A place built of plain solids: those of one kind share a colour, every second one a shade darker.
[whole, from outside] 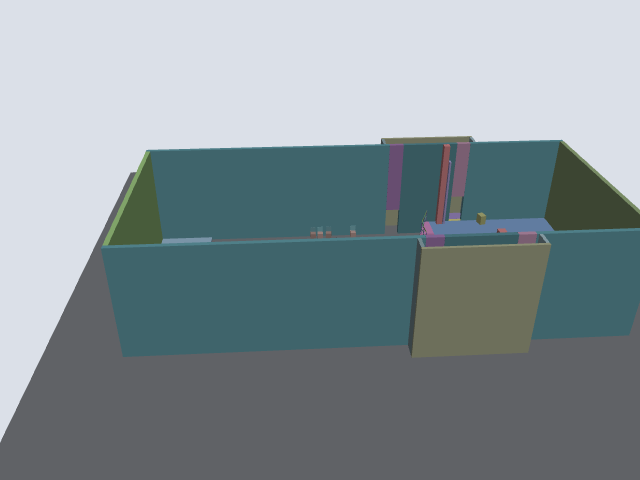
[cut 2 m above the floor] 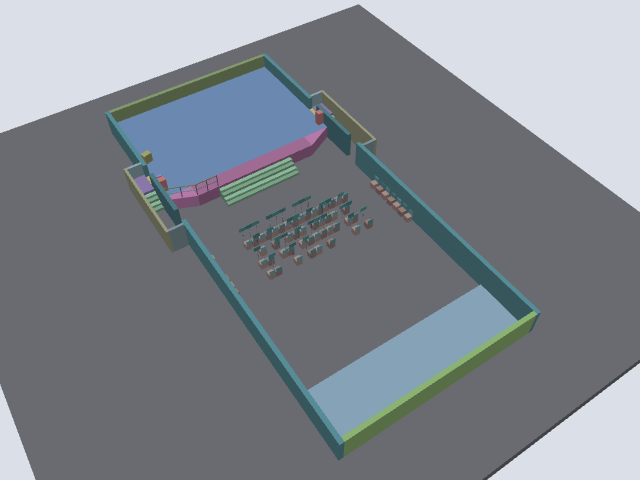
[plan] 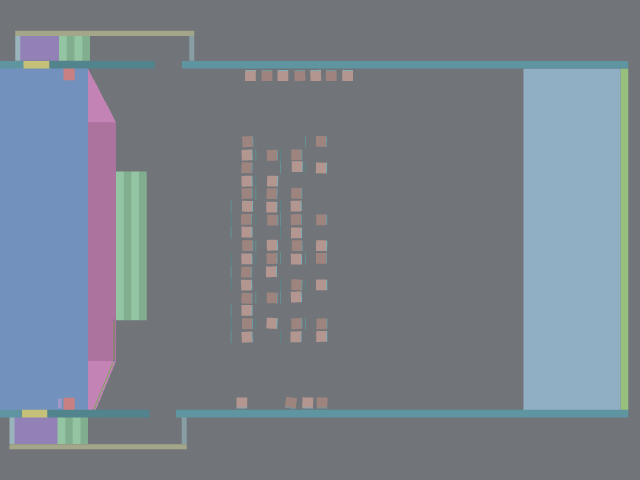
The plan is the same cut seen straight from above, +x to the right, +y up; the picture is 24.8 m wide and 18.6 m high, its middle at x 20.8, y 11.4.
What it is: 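A parish, school or music hall with a timber stage behind a plastered proscenium wall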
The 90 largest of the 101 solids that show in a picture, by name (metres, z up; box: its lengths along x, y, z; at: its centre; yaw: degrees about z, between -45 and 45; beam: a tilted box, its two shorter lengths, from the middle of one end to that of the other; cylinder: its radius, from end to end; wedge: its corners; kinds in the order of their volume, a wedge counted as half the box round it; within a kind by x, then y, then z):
{
 "wall_side_1": {"box": [7.0, 0.3, 7.43], "at": [5.75, 4.67, 3.67]},
 "wall_side_2": {"box": [7.06, 0.3, 7.43], "at": [5.78, 18.19, 3.67]},
 "wall_side_3": {"box": [3.97, 0.3, 7.43], "at": [12.21, 4.67, 3.67]},
 "wall_side_4": {"box": [4.1, 0.3, 7.43], "at": [12.36, 18.19, 3.67]},
 "wall_side_5": {"box": [17.53, 0.3, 7.43], "at": [23.99, 4.67, 3.67]},
 "wall_side_6": {"box": [17.3, 0.3, 7.43], "at": [24.1, 18.19, 3.67]},
 "boards_main_1": {"box": [9.26, 13.22, 1.03], "at": [7.18, 11.43, 0.46]},
 "wall_back_1": {"box": [0.3, 13.22, 7.43], "at": [2.4, 11.43, 3.67]},
 "wall_rear_1": {"box": [0.3, 13.22, 7.43], "at": [32.6, 11.43, 3.67]},
 "wall_pass_out_1": {"box": [6.88, 0.2, 7.43], "at": [12.2, 3.39, 3.67]},
 "wall_pass_out_2": {"box": [6.95, 0.2, 7.43], "at": [12.46, 19.41, 3.67]},
 "floor_rear_1": {"box": [3.77, 13.22, 0.25], "at": [30.57, 11.43, 0.07]},
 "step_1": {"box": [0.59, 1.03, 0.83], "at": [10.63, 4.01, 0.37]},
 "step_2": {"box": [0.6, 0.97, 0.83], "at": [10.69, 18.83, 0.37]},
 "step_3": {"box": [0.59, 1.03, 0.64], "at": [10.93, 4.01, 0.27]},
 "step_4": {"box": [0.6, 0.97, 0.64], "at": [10.99, 18.83, 0.27]},
 "step_5": {"box": [0.59, 1.03, 0.44], "at": [11.22, 4.01, 0.17]},
 "step_6": {"box": [0.6, 0.97, 0.44], "at": [11.29, 18.83, 0.17]},
 "step_7": {"box": [0.59, 1.03, 0.25], "at": [11.52, 4.01, 0.07]},
 "step_8": {"box": [0.6, 0.97, 0.25], "at": [11.59, 18.83, 0.07]},
 "step_9": {"box": [0.6, 5.76, 0.83], "at": [12.9, 11.17, 0.37]},
 "step_10": {"box": [0.6, 5.76, 0.64], "at": [13.19, 11.17, 0.27]},
 "step_11": {"box": [0.6, 5.76, 0.44], "at": [13.49, 11.17, 0.17]},
 "step_12": {"box": [0.6, 5.76, 0.25], "at": [13.79, 11.17, 0.07]},
 "boards_fore_1": {"wedge": [[11.81, 4.82, -0.05], [11.81, 4.82, 0.98], [11.81, 6.71, -0.05], [11.81, 6.71, 0.98], [12.11, 4.82, -0.05], [12.11, 4.82, 0.98], [12.9, 6.71, -0.05], [12.9, 6.71, 0.98]]},
 "boards_fore_2": {"wedge": [[11.81, 6.71, -0.05], [11.81, 6.71, 0.98], [11.81, 15.97, -0.05], [11.81, 15.97, 0.98], [12.9, 6.71, -0.05], [12.9, 6.71, 0.98], [12.9, 15.97, -0.05], [12.9, 15.97, 0.98]]},
 "boards_fore_3": {"wedge": [[11.81, 15.97, -0.05], [11.81, 15.97, 0.98], [11.81, 18.04, -0.05], [11.81, 18.04, -0.05], [11.81, 18.04, 0.98], [11.81, 18.04, 0.98], [12.9, 15.97, -0.05], [12.9, 15.97, 0.98]]},
 "wall_pass_end_1": {"box": [0.2, 1.03, 7.43], "at": [8.86, 4.01, 3.67]},
 "wall_pass_end_2": {"box": [0.2, 0.97, 7.43], "at": [9.09, 18.83, 3.67]},
 "wall_pass_end_3": {"box": [0.2, 1.03, 7.43], "at": [15.54, 4.01, 3.67]},
 "wall_pass_end_4": {"box": [0.2, 0.97, 7.43], "at": [15.83, 18.83, 3.67]},
 "chair_seat_1": {"box": [0.42, 0.42, 0.45], "at": [17.77, 5.09, 0.23], "yaw": -0.7},
 "chair_seat_2": {"box": [0.42, 0.42, 0.45], "at": [17.95, 9.65, 0.23], "yaw": 0.5},
 "chair_seat_3": {"box": [0.42, 0.42, 0.45], "at": [17.95, 10.16, 0.23], "yaw": -1.2},
 "chair_seat_4": {"box": [0.42, 0.42, 0.45], "at": [17.95, 12.2, 0.23], "yaw": -0.6},
 "chair_seat_5": {"box": [0.42, 0.42, 0.45], "at": [17.96, 10.67, 0.23], "yaw": 0.7},
 "chair_seat_6": {"box": [0.42, 0.42, 0.45], "at": [17.97, 7.64, 0.23], "yaw": 3.1},
 "chair_seat_7": {"box": [0.42, 0.42, 0.45], "at": [17.97, 8.67, 0.23]},
 "chair_seat_8": {"box": [0.42, 0.42, 0.45], "at": [17.97, 9.14, 0.23], "yaw": -0.8},
 "chair_seat_9": {"box": [0.42, 0.42, 0.45], "at": [17.97, 11.71, 0.23], "yaw": -0.7},
 "chair_seat_10": {"box": [0.42, 0.42, 0.45], "at": [17.97, 13.2, 0.23], "yaw": 0.3},
 "chair_seat_11": {"box": [0.42, 0.42, 0.45], "at": [17.97, 13.68, 0.23], "yaw": 1.5},
 "chair_seat_12": {"box": [0.42, 0.42, 0.45], "at": [17.97, 14.2, 0.23], "yaw": -2.1},
 "chair_seat_13": {"box": [0.42, 0.42, 0.45], "at": [17.97, 14.69, 0.23], "yaw": 2.8},
 "chair_seat_14": {"box": [0.42, 0.42, 0.45], "at": [17.98, 8.16, 0.23], "yaw": 0.1},
 "chair_seat_15": {"box": [0.42, 0.42, 0.45], "at": [17.99, 12.71, 0.23], "yaw": -1.4},
 "chair_seat_16": {"box": [0.42, 0.42, 0.45], "at": [18.0, 11.18, 0.23], "yaw": -0.3},
 "chair_seat_17": {"box": [0.42, 0.42, 0.45], "at": [18.0, 15.21, 0.23], "yaw": 3.4},
 "chair_seat_18": {"box": [0.42, 0.42, 0.45], "at": [18.92, 10.17, 0.23], "yaw": 0.6},
 "chair_seat_19": {"box": [0.42, 0.42, 0.45], "at": [18.93, 12.67, 0.23], "yaw": -0.4},
 "chair_seat_20": {"box": [0.42, 0.42, 0.45], "at": [18.94, 8.17, 0.23], "yaw": -2.5},
 "chair_seat_21": {"box": [0.42, 0.42, 0.45], "at": [18.94, 10.68, 0.23], "yaw": 1.8},
 "chair_seat_22": {"box": [0.42, 0.42, 0.45], "at": [18.94, 13.2, 0.23], "yaw": -1.4},
 "chair_seat_23": {"box": [0.42, 0.42, 0.45], "at": [18.95, 9.15, 0.23], "yaw": -0.4},
 "chair_seat_24": {"box": [0.42, 0.42, 0.45], "at": [18.95, 11.2, 0.23], "yaw": 1.0},
 "chair_seat_25": {"box": [0.42, 0.42, 0.45], "at": [18.95, 14.68, 0.23], "yaw": 1.9},
 "chair_seat_26": {"box": [0.42, 0.42, 0.45], "at": [18.96, 12.17, 0.23], "yaw": -0.1},
 "chair_seat_27": {"box": [0.42, 0.42, 0.45], "at": [18.96, 13.68, 0.23], "yaw": -1.1},
 "chair_seat_28": {"box": [0.42, 0.42, 0.45], "at": [19.87, 7.65, 0.23], "yaw": 0.1},
 "chair_seat_29": {"box": [0.42, 0.42, 0.45], "at": [19.87, 12.71, 0.23], "yaw": 1.6},
 "chair_seat_30": {"box": [0.42, 0.42, 0.45], "at": [19.88, 9.19, 0.23], "yaw": 2.7},
 "chair_seat_31": {"box": [0.42, 0.42, 0.45], "at": [19.88, 10.66, 0.23], "yaw": 0.6},
 "chair_seat_32": {"box": [0.42, 0.42, 0.45], "at": [19.88, 11.67, 0.23], "yaw": 0.1},
 "chair_seat_33": {"box": [0.42, 0.42, 0.45], "at": [19.88, 12.19, 0.23], "yaw": 2.9},
 "chair_seat_34": {"box": [0.42, 0.42, 0.45], "at": [19.89, 13.21, 0.23], "yaw": 0.1},
 "chair_seat_35": {"box": [0.42, 0.42, 0.45], "at": [19.89, 14.7, 0.23], "yaw": -0.1},
 "chair_seat_36": {"box": [0.42, 0.42, 0.45], "at": [19.9, 8.16, 0.23], "yaw": 2.9},
 "chair_seat_37": {"box": [0.42, 0.42, 0.45], "at": [19.9, 9.66, 0.23], "yaw": -3.0},
 "chair_seat_38": {"box": [0.42, 0.42, 0.45], "at": [19.91, 11.18, 0.23], "yaw": 0.3},
 "chair_seat_39": {"box": [0.42, 0.42, 0.45], "at": [19.91, 14.24, 0.23], "yaw": -0.7},
 "chair_seat_40": {"box": [0.42, 0.42, 0.45], "at": [20.85, 14.19, 0.23], "yaw": -1.6},
 "chair_seat_41": {"box": [0.42, 0.42, 0.45], "at": [20.85, 15.22, 0.23], "yaw": -2.5},
 "chair_seat_42": {"box": [0.42, 0.42, 0.45], "at": [20.86, 7.66, 0.23], "yaw": 1.1},
 "chair_seat_43": {"box": [0.42, 0.42, 0.45], "at": [20.86, 9.66, 0.23], "yaw": -0.2},
 "chair_seat_44": {"box": [0.42, 0.42, 0.45], "at": [20.86, 10.69, 0.23], "yaw": -0.3},
 "chair_seat_45": {"box": [0.42, 0.42, 0.45], "at": [20.86, 11.18, 0.23], "yaw": -0.6},
 "chair_seat_46": {"box": [0.42, 0.42, 0.45], "at": [20.86, 12.18, 0.23], "yaw": 1.4},
 "chair_seat_47": {"box": [0.42, 0.42, 0.45], "at": [20.87, 8.15, 0.23], "yaw": -1.0},
 "wall_side_over_hall_1": {"box": [1.02, 0.3, 5.28], "at": [14.71, 4.67, 4.74]},
 "wall_side_over_hall_2": {"box": [1.04, 0.3, 5.28], "at": [14.93, 18.19, 4.74]},
 "boards_pass_1": {"box": [1.67, 1.03, 1.03], "at": [9.8, 4.01, 0.46]},
 "boards_pass_2": {"box": [1.5, 0.97, 1.03], "at": [9.94, 18.83, 0.46]},
 "wall_pros_1": {"box": [0.43, 0.47, 6.46], "at": [11.08, 5.05, 4.16]},
 "wall_pros_2": {"box": [0.43, 0.45, 6.46], "at": [11.08, 17.82, 4.16]},
 "wall_side_over_wing_1": {"box": [0.98, 0.3, 4.31], "at": [9.74, 4.67, 5.23]},
 "wall_side_over_wing_2": {"box": [1.0, 0.3, 4.31], "at": [9.81, 18.19, 5.23]},
 "boards_sill_1": {"box": [0.98, 0.3, 1.03], "at": [9.74, 4.67, 0.46]},
 "boards_sill_2": {"box": [1.0, 0.3, 1.03], "at": [9.81, 18.19, 0.46]},
 "drape_1": {"box": [0.14, 0.37, 5.18], "at": [10.71, 5.06, 3.52]},
 "crate_1": {"box": [0.45, 0.6, 0.72], "at": [7.81, 5.29, 1.34], "yaw": 15.3}
}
